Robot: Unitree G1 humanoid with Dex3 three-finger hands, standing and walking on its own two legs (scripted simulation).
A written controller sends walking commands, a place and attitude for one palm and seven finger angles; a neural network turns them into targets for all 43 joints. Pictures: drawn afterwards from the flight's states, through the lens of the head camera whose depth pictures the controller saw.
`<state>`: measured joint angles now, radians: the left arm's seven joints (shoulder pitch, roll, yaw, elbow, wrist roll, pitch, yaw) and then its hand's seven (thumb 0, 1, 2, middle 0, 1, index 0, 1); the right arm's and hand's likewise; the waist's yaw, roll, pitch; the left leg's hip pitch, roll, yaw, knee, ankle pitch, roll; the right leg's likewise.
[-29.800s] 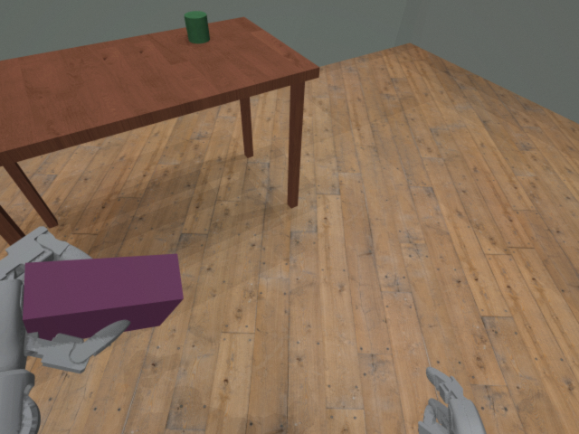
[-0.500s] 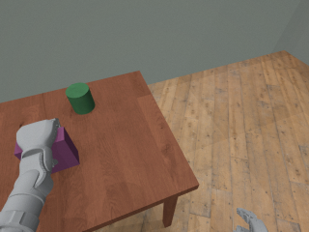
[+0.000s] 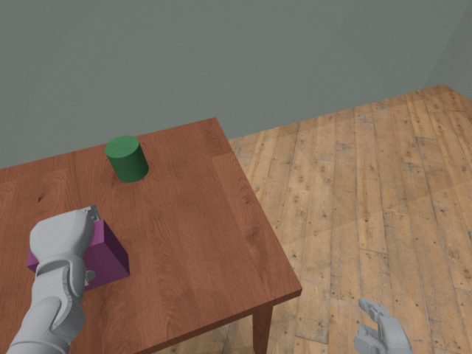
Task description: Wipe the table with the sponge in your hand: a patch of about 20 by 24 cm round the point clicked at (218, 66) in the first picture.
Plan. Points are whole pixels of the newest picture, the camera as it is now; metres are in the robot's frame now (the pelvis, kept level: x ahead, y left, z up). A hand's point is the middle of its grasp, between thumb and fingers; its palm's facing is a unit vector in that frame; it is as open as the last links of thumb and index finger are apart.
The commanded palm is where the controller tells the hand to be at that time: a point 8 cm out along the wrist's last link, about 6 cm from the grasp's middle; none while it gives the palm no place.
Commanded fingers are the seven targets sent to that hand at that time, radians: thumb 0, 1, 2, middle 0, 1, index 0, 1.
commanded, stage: wipe back along the first lane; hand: left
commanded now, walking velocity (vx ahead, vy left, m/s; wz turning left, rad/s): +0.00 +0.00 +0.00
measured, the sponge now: (89, 265) +0.26 +0.31 -0.02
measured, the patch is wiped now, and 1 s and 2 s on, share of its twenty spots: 1.00 1.00 1.00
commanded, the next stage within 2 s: lift the sponge slowly off the table in 0.58 s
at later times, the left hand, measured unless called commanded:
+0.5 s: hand (78, 277) +0.22 +0.29 +0.03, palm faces -0.02 -0.05 -1.00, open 9.4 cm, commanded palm +0.17 +0.27 +0.06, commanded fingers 0.00 0.10 1.30 -1.20 -1.60 -1.20 -1.60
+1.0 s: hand (77, 290) +0.20 +0.28 +0.04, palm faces -0.03 -0.08 -1.00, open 9.4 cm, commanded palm +0.16 +0.27 +0.08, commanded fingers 0.00 0.10 1.30 -1.20 -1.60 -1.20 -1.60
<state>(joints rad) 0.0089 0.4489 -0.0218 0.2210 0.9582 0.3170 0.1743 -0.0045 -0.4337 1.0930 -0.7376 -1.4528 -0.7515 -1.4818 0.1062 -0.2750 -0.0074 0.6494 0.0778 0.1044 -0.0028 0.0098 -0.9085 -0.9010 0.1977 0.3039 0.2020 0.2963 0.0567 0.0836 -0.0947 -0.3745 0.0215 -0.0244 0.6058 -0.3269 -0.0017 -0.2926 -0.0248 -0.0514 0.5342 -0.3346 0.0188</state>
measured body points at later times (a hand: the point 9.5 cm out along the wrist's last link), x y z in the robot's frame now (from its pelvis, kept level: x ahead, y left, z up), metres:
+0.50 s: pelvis +0.00 +0.00 +0.00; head +0.00 -0.03 +0.45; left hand +0.22 +0.29 +0.09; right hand +0.21 -0.23 -0.09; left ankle -0.01 +0.12 -0.73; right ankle -0.04 -0.13 -0.73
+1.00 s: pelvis -0.01 +0.00 +0.00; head -0.02 -0.03 +0.45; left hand +0.19 +0.28 +0.09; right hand +0.22 -0.22 -0.09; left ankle -0.01 +0.12 -0.73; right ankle -0.04 -0.13 -0.73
